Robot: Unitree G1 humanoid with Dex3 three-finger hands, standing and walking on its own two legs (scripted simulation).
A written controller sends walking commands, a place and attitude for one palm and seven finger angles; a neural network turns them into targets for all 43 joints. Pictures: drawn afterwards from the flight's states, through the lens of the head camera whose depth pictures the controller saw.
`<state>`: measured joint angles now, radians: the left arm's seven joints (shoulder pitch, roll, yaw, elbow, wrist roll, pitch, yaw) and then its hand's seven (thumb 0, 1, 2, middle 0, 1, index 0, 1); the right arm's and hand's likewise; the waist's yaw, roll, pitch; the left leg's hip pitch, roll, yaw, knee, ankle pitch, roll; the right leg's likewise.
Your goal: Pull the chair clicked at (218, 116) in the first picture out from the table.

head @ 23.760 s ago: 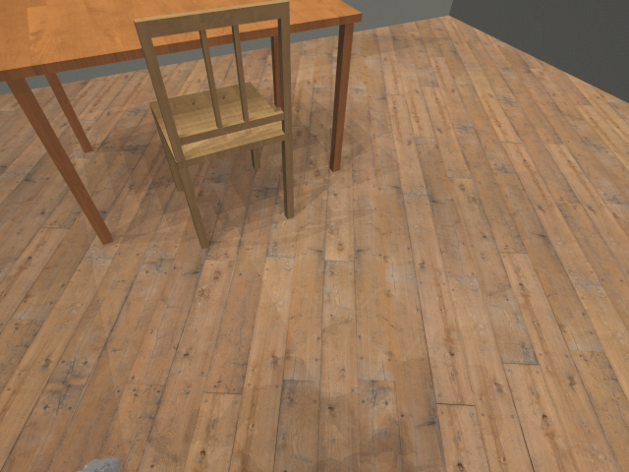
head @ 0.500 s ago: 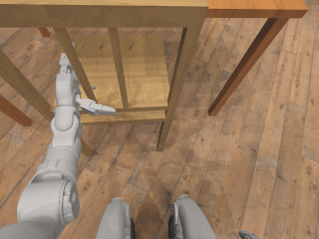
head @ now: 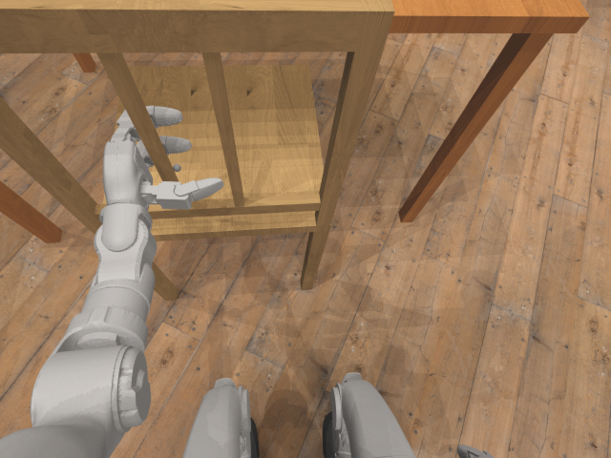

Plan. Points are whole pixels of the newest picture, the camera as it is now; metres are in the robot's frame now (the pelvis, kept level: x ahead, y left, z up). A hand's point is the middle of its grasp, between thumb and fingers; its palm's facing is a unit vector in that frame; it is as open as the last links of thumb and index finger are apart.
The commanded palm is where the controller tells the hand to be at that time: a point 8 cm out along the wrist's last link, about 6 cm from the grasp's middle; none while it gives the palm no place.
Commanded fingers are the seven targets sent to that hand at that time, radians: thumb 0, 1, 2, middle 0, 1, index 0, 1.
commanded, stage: hook a spindle and tug to test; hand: left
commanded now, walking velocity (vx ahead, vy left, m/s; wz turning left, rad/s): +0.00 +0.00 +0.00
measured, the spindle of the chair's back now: (154, 147) +0.51 +0.17 +0.04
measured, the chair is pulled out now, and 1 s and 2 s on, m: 0.00 0.02 0.14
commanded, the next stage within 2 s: step backward, pulling the chair out in 0.90 s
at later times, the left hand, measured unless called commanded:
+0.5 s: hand (175, 171) +0.47 +0.14 +0.03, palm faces +0.06 -1.00 -0.01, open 4.9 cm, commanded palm +0.43 +0.19 +0.03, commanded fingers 0.00 0.90 0.90 -0.50 -1.45 -0.50 -1.45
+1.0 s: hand (175, 186) +0.45 +0.14 +0.03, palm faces +0.03 -1.00 -0.01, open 5.0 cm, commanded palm +0.43 +0.19 +0.03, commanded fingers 0.00 0.90 0.90 -0.50 -1.45 -0.50 -1.45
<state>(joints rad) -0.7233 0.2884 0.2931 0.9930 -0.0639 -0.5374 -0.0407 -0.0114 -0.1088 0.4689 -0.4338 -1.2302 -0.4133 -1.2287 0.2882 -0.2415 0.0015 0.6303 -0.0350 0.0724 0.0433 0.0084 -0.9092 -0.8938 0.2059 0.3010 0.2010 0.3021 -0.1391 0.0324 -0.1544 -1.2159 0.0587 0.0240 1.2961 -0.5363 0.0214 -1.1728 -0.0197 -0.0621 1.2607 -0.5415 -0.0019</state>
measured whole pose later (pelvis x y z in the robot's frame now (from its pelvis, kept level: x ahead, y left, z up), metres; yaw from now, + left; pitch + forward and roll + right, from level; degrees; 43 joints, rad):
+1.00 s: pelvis +0.02 +0.00 +0.01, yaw +0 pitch +25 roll -2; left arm -0.48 0.21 0.21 0.72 -0.11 -0.50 -0.05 0.01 0.79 0.81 -0.45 -1.44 -0.43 -1.44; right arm 0.25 -0.23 -0.01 0.59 -0.02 0.06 0.05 0.01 -0.91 -0.89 0.21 0.30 0.20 0.30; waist -0.10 0.02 -0.17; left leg -1.13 0.05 0.04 1.25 -0.56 0.03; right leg -1.10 -0.02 -0.05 1.22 -0.56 0.01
